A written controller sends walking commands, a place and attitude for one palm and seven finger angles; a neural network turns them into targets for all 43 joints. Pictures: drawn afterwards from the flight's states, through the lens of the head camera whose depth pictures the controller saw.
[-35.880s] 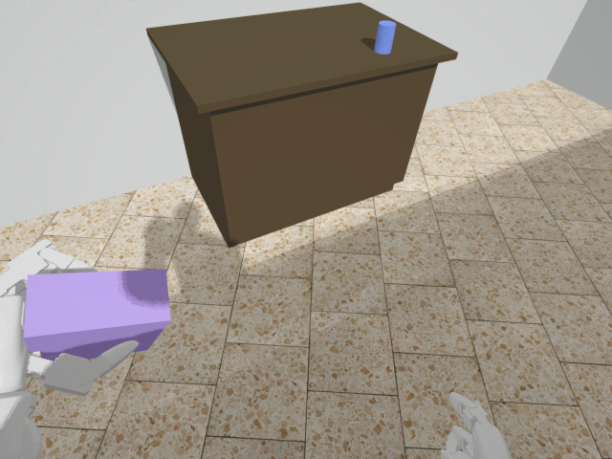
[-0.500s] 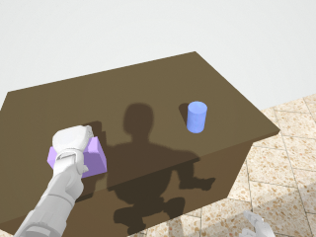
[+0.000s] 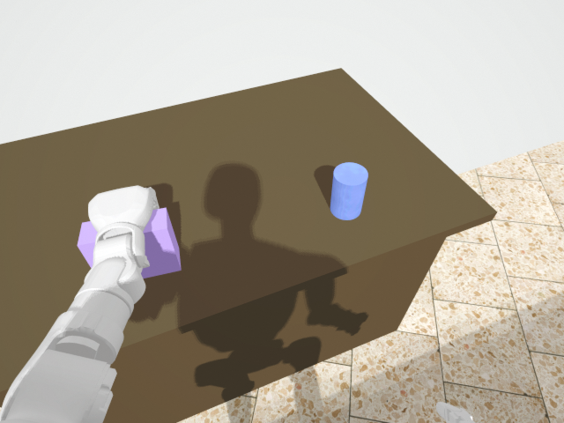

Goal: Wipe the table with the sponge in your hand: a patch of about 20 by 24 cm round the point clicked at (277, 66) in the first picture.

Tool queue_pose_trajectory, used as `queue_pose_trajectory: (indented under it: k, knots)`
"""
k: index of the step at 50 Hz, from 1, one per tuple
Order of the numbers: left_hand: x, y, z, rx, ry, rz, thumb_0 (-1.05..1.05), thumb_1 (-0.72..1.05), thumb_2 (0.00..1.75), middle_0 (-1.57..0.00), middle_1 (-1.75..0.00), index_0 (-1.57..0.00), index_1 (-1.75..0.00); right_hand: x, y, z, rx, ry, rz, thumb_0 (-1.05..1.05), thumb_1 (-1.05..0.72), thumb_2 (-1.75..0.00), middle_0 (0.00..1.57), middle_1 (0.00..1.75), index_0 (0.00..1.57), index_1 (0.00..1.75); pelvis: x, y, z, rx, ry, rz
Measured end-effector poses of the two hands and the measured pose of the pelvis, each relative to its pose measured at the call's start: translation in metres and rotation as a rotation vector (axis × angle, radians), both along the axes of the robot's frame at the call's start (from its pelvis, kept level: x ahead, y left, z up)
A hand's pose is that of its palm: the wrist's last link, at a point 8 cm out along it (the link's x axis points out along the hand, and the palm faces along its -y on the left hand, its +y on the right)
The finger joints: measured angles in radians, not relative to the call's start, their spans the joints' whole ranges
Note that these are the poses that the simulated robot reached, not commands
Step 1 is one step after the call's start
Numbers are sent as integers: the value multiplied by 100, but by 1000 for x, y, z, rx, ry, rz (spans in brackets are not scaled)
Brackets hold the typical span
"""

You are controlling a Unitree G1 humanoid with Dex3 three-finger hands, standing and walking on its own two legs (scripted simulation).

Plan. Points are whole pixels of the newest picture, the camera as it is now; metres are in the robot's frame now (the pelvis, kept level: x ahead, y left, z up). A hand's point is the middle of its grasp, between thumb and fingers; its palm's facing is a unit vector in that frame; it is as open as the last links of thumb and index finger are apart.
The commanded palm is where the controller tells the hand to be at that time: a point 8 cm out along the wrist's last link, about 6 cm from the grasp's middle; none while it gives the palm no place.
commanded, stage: wipe forward along the middle lane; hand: left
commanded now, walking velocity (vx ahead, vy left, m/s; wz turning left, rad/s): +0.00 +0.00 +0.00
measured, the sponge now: (137, 254) +0.37 +0.27 +0.01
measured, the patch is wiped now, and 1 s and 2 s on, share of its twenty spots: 0.80 0.80 0.80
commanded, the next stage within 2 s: slide back across to the first lane in 0.70 s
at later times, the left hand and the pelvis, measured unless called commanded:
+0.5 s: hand (135, 212) +0.43 +0.28 +0.05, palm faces -0.10 +0.00 -0.99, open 9.5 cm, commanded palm +0.42 +0.28 +0.09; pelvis +0.01 +0.00 +0.00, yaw -1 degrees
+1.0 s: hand (122, 193) +0.47 +0.32 +0.06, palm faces -0.13 -0.01 -0.99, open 9.5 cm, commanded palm +0.44 +0.31 +0.11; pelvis +0.03 +0.02 +0.00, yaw -2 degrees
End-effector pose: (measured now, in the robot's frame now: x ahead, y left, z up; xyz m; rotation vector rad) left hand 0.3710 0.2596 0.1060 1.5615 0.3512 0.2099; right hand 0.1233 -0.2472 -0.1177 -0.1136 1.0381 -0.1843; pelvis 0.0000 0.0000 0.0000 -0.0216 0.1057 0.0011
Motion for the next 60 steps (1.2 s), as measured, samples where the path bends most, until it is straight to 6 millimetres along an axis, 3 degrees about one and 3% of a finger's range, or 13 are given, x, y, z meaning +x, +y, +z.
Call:
queue_pose_trajectory:
  k: [10, 28, 47, 53, 60]
  knots:
    - [17, 4, -2, -7, 2, 9, 1, -50, 106, -81, -140, -84, -138, -21, -4, -5, -3, 69, -33, 1, -90, -90, 20, 30, 20, 30, 6, 3, -1, -4, 24, -6]
    - [50, 15, 1, 10, 20, 32, 1, -50, 106, -81, -140, -84, -138, -33, -11, -4, -32, 111, -60, 1, -90, -90, 20, 30, 20, 30, 8, 4, -3, -11, 71, -8]
    - [89, 41, 5, -5, 39, 64, 1, -49, 106, -80, -141, -83, -139, -73, -10, -6, -47, 232, -133, 1, -90, -90, 20, 30, 20, 30, 22, 12, -5, -18, 127, -33]
    - [81, 58, 6, 5, 45, 66, 1, -49, 106, -79, -142, -82, -140, -66, -5, -3, -44, 226, -136, 1, -90, -90, 20, 30, 20, 30, 30, 18, -2, -19, 110, -34]
    - [64, 81, 5, -4, 44, 74, 0, -48, 106, -79, -142, -81, -141, -30, 4, 2, -42, 161, -91, 1, -90, -90, 20, 30, 20, 30, 36, 25, 0, -21, 85, -21]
